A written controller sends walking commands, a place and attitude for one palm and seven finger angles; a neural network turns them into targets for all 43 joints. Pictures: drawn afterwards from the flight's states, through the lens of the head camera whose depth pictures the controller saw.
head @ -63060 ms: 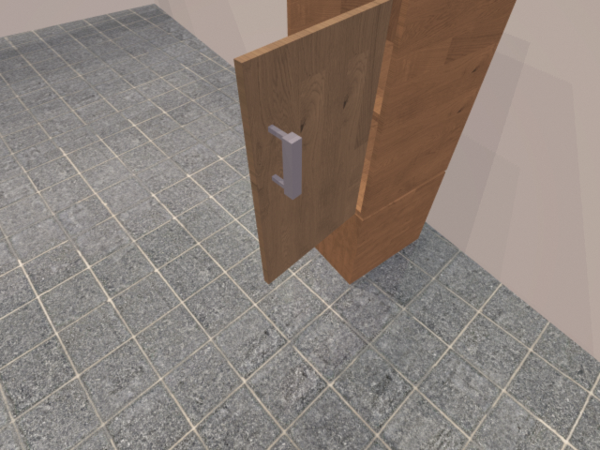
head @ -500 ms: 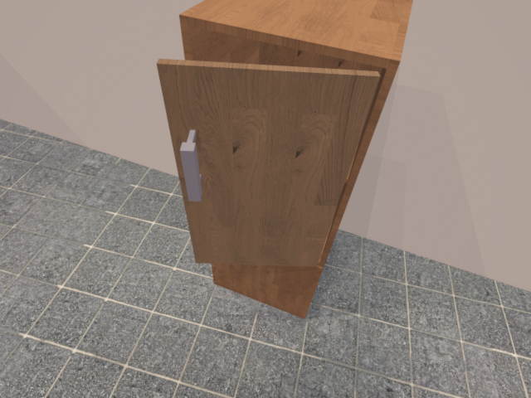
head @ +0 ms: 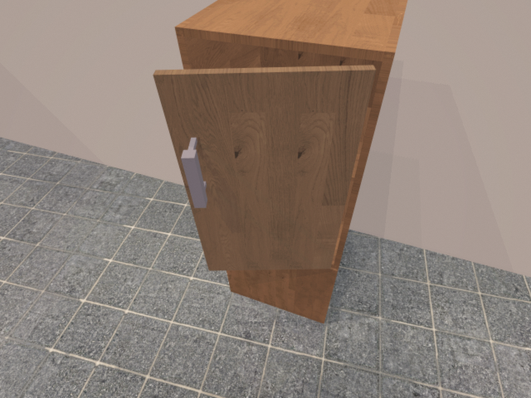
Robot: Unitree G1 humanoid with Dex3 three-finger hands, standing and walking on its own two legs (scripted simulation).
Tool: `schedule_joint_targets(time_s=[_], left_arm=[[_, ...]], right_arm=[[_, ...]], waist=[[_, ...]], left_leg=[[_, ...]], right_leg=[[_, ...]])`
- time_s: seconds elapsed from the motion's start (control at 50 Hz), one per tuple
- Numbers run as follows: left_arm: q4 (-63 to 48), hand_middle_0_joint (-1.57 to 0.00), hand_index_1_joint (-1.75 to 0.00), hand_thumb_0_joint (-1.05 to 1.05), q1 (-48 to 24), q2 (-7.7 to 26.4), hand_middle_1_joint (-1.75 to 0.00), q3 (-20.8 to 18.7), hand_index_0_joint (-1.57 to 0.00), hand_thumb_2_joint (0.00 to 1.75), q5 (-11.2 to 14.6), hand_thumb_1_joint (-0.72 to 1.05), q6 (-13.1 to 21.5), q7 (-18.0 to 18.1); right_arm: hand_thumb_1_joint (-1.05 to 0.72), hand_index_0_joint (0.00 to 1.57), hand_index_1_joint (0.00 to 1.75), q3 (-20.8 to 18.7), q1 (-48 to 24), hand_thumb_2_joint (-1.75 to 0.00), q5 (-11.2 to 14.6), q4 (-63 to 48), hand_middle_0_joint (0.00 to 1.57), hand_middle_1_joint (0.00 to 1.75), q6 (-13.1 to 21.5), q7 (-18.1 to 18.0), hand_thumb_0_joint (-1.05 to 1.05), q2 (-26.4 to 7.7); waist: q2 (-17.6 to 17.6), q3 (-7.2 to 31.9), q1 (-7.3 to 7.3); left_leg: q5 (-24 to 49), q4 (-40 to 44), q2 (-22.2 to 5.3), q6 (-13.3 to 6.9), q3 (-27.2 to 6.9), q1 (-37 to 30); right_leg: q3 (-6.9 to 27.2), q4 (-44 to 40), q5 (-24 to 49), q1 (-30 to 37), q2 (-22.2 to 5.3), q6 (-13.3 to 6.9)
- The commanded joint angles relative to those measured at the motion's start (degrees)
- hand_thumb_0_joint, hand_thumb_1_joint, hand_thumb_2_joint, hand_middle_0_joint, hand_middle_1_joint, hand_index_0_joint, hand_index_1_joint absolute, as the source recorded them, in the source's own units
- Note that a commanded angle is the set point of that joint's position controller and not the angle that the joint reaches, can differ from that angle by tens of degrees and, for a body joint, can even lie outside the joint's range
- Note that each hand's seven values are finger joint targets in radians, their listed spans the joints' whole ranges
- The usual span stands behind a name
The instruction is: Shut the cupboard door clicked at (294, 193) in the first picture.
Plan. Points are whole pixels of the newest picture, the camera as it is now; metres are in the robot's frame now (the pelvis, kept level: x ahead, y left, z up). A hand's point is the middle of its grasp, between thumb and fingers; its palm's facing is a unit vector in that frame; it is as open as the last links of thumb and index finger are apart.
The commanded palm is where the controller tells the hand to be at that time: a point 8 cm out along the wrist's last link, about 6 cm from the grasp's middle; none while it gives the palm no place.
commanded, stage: look again from close up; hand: left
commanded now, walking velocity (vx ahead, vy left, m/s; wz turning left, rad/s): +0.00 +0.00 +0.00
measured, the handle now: (197, 173) +0.50 +0.17 +0.06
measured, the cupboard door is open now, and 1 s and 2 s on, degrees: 21 21 21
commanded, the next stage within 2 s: shuffle to correct the standing spot in 0.28 s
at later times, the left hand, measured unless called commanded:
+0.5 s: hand out of the picture +0.04 +0.15 -0.16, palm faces +0.00 -0.97 -0.24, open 7.3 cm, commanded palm none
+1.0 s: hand out of the picture +0.05 +0.11 -0.18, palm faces +0.09 -0.98 -0.19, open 7.3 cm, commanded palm none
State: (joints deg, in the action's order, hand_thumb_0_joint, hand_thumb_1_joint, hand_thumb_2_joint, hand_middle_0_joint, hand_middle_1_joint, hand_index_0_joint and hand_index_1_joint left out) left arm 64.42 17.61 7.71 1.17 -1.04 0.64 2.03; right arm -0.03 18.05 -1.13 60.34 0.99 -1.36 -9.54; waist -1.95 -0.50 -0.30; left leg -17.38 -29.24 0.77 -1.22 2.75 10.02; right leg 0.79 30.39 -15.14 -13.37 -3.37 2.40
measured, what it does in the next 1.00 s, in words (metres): shifts its weight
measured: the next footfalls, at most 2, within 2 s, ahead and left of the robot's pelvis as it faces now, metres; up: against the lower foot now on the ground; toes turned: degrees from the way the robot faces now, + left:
none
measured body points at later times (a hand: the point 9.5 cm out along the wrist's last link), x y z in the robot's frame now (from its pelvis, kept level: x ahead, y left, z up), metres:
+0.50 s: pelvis +0.01 -0.03 +0.00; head +0.02 -0.06 +0.45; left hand +0.04 +0.20 -0.14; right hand +0.02 -0.26 -0.17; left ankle -0.01 +0.10 -0.73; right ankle +0.01 -0.15 -0.73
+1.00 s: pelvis +0.07 -0.05 +0.00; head +0.10 -0.05 +0.44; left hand +0.04 +0.16 -0.16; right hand +0.09 -0.27 -0.17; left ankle +0.01 +0.09 -0.73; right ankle +0.02 -0.15 -0.73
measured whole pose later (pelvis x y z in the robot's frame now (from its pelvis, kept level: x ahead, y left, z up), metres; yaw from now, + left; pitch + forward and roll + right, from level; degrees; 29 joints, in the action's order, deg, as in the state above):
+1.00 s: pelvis +0.07 -0.05 +0.00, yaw +2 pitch +0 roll +1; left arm 63.0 16.4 6.9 -0.8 -0.9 -0.1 2.9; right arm -1.4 13.3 -0.7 63.2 0.3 -2.8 -8.4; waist 0.9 -4.2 -1.3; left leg -20.0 -30.1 -2.2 1.9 4.0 9.4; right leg -2.6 34.6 -22.5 -11.2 -1.0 -1.3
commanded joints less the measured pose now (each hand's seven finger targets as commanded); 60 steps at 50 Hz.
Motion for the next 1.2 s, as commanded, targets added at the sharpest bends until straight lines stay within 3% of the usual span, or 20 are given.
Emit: schedule_joint_targets(time_s=[0.0, 0.36, 0.46, 0.54, 0.6, 0.68, 0.72, 0.74, 0.78, 0.8, 0.82, 0.86, 0.9, 0.92, 0.96, 1.08, 1.1, 1.12, 1.14, 1.18], left_arm=[[-2.74, -0.20, -0.30, 0.00, 1.55, 6.75, -0.30, -1.20, -0.20, 0.90, 0.08, 0.90, 0.92, 0.08], [-3.74, -0.20, -0.30, 0.00, -2.17, 10.44, -0.30, -2.42, -0.20, 0.90, 0.39, 0.90, 1.32, -0.19], [-3.18, -0.20, -0.30, 0.00, -0.31, 9.46, -0.30, -2.75, -0.20, 0.90, -0.06, 0.90, 0.35, -0.70], [-3.64, -0.20, -0.30, 0.00, 1.04, 9.76, -0.30, -3.49, -0.20, 0.90, -0.09, 0.90, 0.42, -1.03], [-3.50, -0.20, -0.30, 0.00, 1.15, 8.72, -0.30, -3.62, -0.20, 0.90, 0.05, 0.90, 0.85, -1.24], [-4.29, -0.20, -0.30, 0.00, 0.65, 5.27, -0.30, -3.47, -0.20, 0.90, -0.32, 0.90, 1.41, -1.33], [-3.21, -0.20, -0.30, 0.00, 2.99, 4.61, -0.30, -3.54, -0.20, 0.90, -0.03, 0.90, 1.68, -0.99], [-1.93, -0.20, -0.30, 0.00, 5.88, 5.67, -0.30, -3.83, -0.20, 0.90, 0.07, 0.90, 2.03, -0.67], [0.43, -0.20, -0.30, 0.00, 10.10, 8.48, -0.30, -4.22, -0.20, 0.90, 0.48, 0.90, 2.54, 0.33], [0.59, -0.20, -0.30, 0.00, 10.02, 8.57, -0.30, -3.83, -0.20, 0.90, 0.40, 0.90, 2.46, 0.64], [0.04, -0.20, -0.30, 0.00, 8.40, 9.17, -0.30, -3.69, -0.20, 0.90, 0.05, 0.90, 2.16, 0.86], [-1.49, -0.20, -0.30, 0.00, 5.37, 8.83, -0.30, -3.56, -0.20, 0.90, -0.04, 0.90, 1.52, 1.24], [-3.44, -0.20, -0.30, 0.00, 3.15, 7.21, -0.30, -3.34, -0.20, 0.90, 0.66, 0.90, 0.75, 1.24], [-4.45, -0.20, -0.30, 0.00, 2.05, 6.80, -0.30, -3.60, -0.20, 0.90, 0.27, 0.90, 0.36, 1.32], [-4.98, -0.20, -0.30, 0.00, 1.14, 7.18, -0.30, -4.03, -0.20, 0.90, 0.28, 0.90, 0.04, 1.37], [-5.49, -0.20, -0.30, 0.00, 1.89, 7.83, -0.30, -3.95, -0.20, 0.90, 0.01, 0.90, -0.12, 1.10], [-4.22, -0.20, -0.30, 0.00, 6.43, 10.03, -0.30, -4.28, -0.20, 0.90, -0.09, 0.90, 1.20, 2.72], [-6.21, -0.20, -0.30, 0.00, 5.76, 13.25, -0.30, -4.73, -0.20, 0.90, -0.62, 0.90, 1.78, 2.59], [-7.74, -0.20, -0.30, 0.00, 4.90, 11.93, -0.30, -4.38, -0.20, 0.90, -0.88, 0.90, 1.98, 2.49], [-9.97, -0.20, -0.30, 0.00, 2.63, 10.96, -0.30, -3.33, -0.20, 0.90, -0.40, 0.90, 1.62, 2.06]], right_arm=[[-0.90, 0.20, 0.30, -0.92, 2.13, -0.90, 0.37, -3.30, 0.20, 0.30, 1.14, 0.05, 0.00, -5.80], [-0.90, 0.20, 0.30, -0.68, -0.20, -0.90, 0.24, 0.11, 0.20, 0.30, 1.23, -0.17, 0.00, -7.04], [-0.90, 0.20, 0.30, -0.52, 0.51, -0.90, -0.42, 0.51, 0.20, 0.30, 0.14, 0.31, 0.00, -4.91], [-0.90, 0.20, 0.30, -0.63, 1.83, -0.90, -0.54, 0.05, 0.20, 0.30, 0.15, 0.41, 0.00, -3.68], [-0.90, 0.20, 0.30, -0.67, 3.94, -0.90, -0.46, 0.64, 0.20, 0.30, 1.04, 0.21, 0.00, -3.59], [-0.90, 0.20, 0.30, -1.90, 6.65, -0.90, -0.45, 1.98, 0.20, 0.30, 1.69, -0.61, 0.00, -7.05], [-0.90, 0.20, 0.30, -1.55, 4.51, -0.90, -0.21, 1.53, 0.20, 0.30, 1.52, -1.20, 0.00, -5.45], [-0.90, 0.20, 0.30, -1.41, 3.71, -0.90, 0.03, 1.02, 0.20, 0.30, 1.58, -1.39, 0.00, -4.68], [-0.90, 0.20, 0.30, -0.86, 1.82, -0.90, 0.74, 0.04, 0.20, 0.30, 1.30, -1.41, 0.00, -2.24], [-0.90, 0.20, 0.30, -0.92, 0.56, -0.90, 1.12, -0.10, 0.20, 0.30, 0.88, -1.33, 0.00, -1.57], [-0.90, 0.20, 0.30, -1.27, -0.01, -0.90, 1.28, -0.15, 0.20, 0.30, 0.55, -1.40, 0.00, -1.27], [-0.90, 0.20, 0.30, -1.54, 0.95, -0.90, 1.44, 0.43, 0.20, 0.30, 0.27, -1.36, 0.00, -0.95], [-0.90, 0.20, 0.30, -1.94, 2.68, -0.90, 0.99, 1.70, 0.20, 0.30, 0.18, -1.60, 0.00, -2.11], [-0.90, 0.20, 0.30, -2.23, 2.99, -0.90, 0.78, 1.94, 0.20, 0.30, 0.16, -1.58, 0.00, -2.62], [-0.90, 0.20, 0.30, -2.45, 1.57, -0.90, 0.65, 1.42, 0.20, 0.30, -0.21, -1.80, 0.00, -3.82], [-0.90, 0.20, 0.30, -2.56, -2.11, -0.90, 0.45, -1.81, 0.20, 0.30, -0.66, -1.50, 0.00, -3.92], [-0.90, 0.20, 0.30, -3.60, -7.58, -0.90, 1.45, -6.16, 0.20, 0.30, -0.57, -0.41, 0.00, -8.19], [-0.90, 0.20, 0.30, -2.93, -7.85, -0.90, 1.24, -9.24, 0.20, 0.30, -0.77, 0.28, 0.00, -5.67], [-0.90, 0.20, 0.30, -2.84, -6.16, -0.90, 0.93, -9.58, 0.20, 0.30, -0.46, 0.34, 0.00, -3.07], [-0.90, 0.20, 0.30, -2.68, -5.01, -0.90, 0.99, -9.33, 0.20, 0.30, -0.60, 0.32, 0.00, -3.24]], waist=[[2.80, -6.81, 0.59], [3.59, -1.55, 0.32], [4.91, -5.86, -0.15], [6.62, -7.19, 0.16], [2.35, -5.71, 1.08], [-8.49, -4.82, 1.19], [-4.43, -4.75, -0.40], [-0.05, -2.66, -1.25], [11.49, 1.46, -1.73], [12.33, 1.06, -1.67], [11.64, 0.05, -1.06], [9.29, 0.49, 0.33], [3.54, 3.24, 0.89], [1.07, 2.49, 1.02], [-2.60, 0.83, 0.40], [3.32, 3.41, -0.19], [3.91, 3.57, -1.51], [8.01, 1.98, -1.02], [12.55, 6.66, -0.09], [12.15, 9.11, 0.69]], left_leg=[[1.82, 10.36, -5.98, -0.99, -6.72, 5.75], [9.99, 8.72, -5.99, 0.15, -3.33, 0.20], [-4.94, 6.41, -4.11, -0.19, -2.81, 5.18], [-5.22, 1.95, -2.70, -0.44, -1.99, 6.93], [0.58, 2.84, -4.42, -0.92, -3.25, 3.00], [16.47, 6.91, -13.21, -5.42, -11.59, -1.33], [29.27, 1.97, -11.08, -4.39, -7.48, 0.17], [30.08, -3.14, -7.70, -2.01, -3.52, 1.96], [11.68, -8.09, -3.88, 1.47, -0.03, 7.99], [-4.02, -9.03, -3.28, 1.95, -0.11, 9.77], [-8.28, -7.92, -3.28, 1.92, 0.32, 10.00], [-2.09, -0.90, -3.54, 1.69, 0.41, 6.35], [27.91, 1.76, -6.30, 0.78, 0.19, -4.86], [37.10, 0.10, -8.08, 0.26, 0.23, -7.03], [43.21, -0.92, -9.12, -0.50, -0.73, -6.69], [27.37, -0.58, -7.19, 0.50, -0.17, -3.50], [20.75, -11.96, -7.34, 2.03, 2.09, 1.49], [1.58, -15.72, -2.34, 2.08, 2.46, 11.51], [-8.38, -11.73, -2.46, 0.38, 0.66, 14.99], [-1.76, -3.83, 0.00, 0.24, 1.42, 7.95]], right_leg=[[2.96, -5.50, 0.67, -2.82, -1.12, -4.03], [4.47, -6.53, 11.79, 1.58, -2.44, -4.62], [5.26, -8.83, -12.60, -1.47, -2.51, -5.41], [7.16, -10.46, -18.10, -3.38, -3.53, -6.92], [4.08, -5.71, -10.32, -4.63, -2.05, -6.98], [-5.44, 7.76, -3.26, -6.94, 2.78, -5.18], [-3.37, 3.30, 5.64, -1.97, 1.46, -5.37], [0.28, 1.56, 20.18, 3.01, -1.35, -5.69], [6.07, -0.56, 55.04, 13.13, -8.17, -7.52], [7.04, -1.52, 63.95, 14.65, -10.59, -9.11], [6.96, -1.13, 66.21, 14.11, -11.50, -10.23], [5.16, 1.56, 62.13, 11.94, -9.82, -9.65], [1.32, 2.75, 44.85, 4.81, -4.93, -5.50], [0.51, 2.67, 34.76, 1.98, -3.15, -4.56], [0.03, 2.13, 27.30, 0.55, -2.57, -4.07], [2.91, 0.07, 32.01, 3.67, -4.82, -5.51], [6.93, -4.12, 50.02, 3.62, -7.24, -2.89], [10.65, -2.30, 66.09, 12.25, -11.68, -5.38], [10.12, 1.49, 71.66, 16.82, -13.15, -8.63], [5.12, 4.54, 62.81, 14.74, -9.19, -8.24]])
